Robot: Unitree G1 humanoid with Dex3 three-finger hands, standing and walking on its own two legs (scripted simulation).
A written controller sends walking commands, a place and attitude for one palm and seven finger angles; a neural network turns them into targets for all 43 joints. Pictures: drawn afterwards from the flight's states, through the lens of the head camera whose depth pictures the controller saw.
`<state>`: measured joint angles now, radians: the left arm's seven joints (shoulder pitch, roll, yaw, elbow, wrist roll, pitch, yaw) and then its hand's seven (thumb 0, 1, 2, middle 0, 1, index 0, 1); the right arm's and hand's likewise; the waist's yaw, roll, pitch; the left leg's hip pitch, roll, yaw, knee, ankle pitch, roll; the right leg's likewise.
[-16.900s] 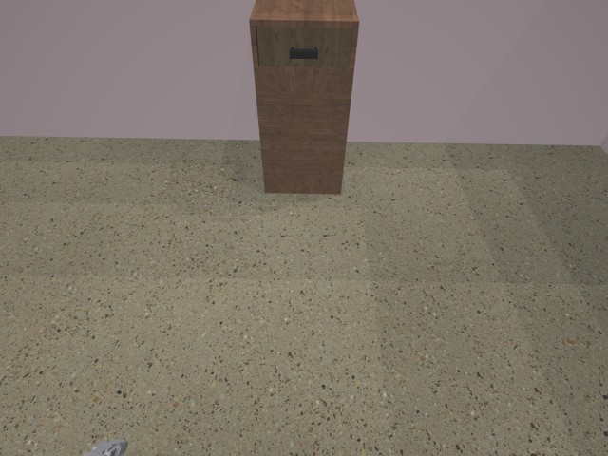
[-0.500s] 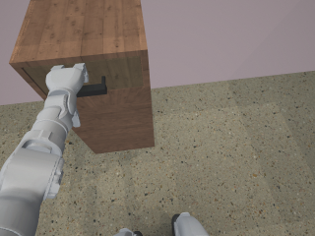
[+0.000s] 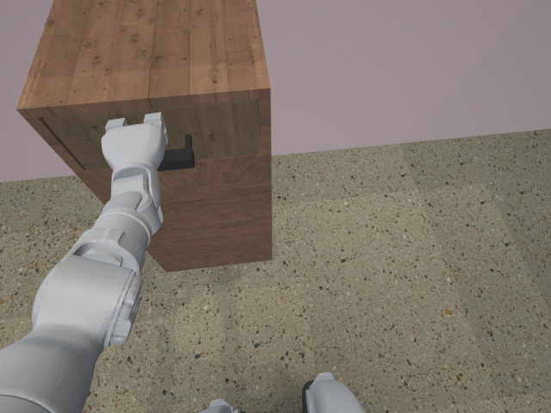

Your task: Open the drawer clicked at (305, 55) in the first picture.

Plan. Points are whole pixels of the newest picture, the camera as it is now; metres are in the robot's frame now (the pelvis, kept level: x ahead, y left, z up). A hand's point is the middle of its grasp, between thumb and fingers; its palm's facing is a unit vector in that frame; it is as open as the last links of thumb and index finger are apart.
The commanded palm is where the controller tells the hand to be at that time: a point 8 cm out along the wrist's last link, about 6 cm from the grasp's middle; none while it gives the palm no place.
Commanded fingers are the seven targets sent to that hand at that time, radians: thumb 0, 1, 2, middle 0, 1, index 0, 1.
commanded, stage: lower the fingers behind the handle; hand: left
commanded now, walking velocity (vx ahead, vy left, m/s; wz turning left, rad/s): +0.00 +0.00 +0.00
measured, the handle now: (163, 151) +0.55 +0.14 -0.02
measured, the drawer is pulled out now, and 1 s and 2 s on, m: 0.00 0.00 0.00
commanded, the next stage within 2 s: close the thumb around the handle in 1.06 s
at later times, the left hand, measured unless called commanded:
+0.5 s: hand (149, 182) +0.51 +0.17 -0.04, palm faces -0.02 +0.00 -1.00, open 13.8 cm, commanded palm +0.49 +0.15 +0.01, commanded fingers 0.00 -0.50 0.30 -0.30 -1.20 -0.30 -1.20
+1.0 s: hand (149, 185) +0.50 +0.17 -0.04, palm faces -0.02 -0.01 -1.00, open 14.1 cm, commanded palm +0.48 +0.15 +0.00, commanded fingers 0.00 -0.50 0.30 -0.30 -1.20 -0.30 -1.20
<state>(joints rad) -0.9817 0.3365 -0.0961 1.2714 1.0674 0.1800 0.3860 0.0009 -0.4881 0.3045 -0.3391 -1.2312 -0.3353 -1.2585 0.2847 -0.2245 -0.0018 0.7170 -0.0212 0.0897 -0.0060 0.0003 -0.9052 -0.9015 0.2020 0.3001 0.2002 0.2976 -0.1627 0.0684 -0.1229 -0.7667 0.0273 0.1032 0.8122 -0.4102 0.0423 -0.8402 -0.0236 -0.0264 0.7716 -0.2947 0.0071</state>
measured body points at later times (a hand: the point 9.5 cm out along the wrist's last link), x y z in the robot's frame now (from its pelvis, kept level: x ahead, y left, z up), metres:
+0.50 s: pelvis +0.00 +0.00 -0.03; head +0.14 +0.01 +0.40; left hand +0.50 +0.17 +0.02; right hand +0.00 -0.27 -0.16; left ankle -0.02 +0.09 -0.70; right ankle +0.03 -0.13 -0.70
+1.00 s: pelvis +0.00 -0.01 -0.03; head +0.14 -0.01 +0.39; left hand +0.50 +0.17 +0.01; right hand +0.00 -0.28 -0.17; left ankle -0.02 +0.09 -0.70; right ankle +0.03 -0.13 -0.70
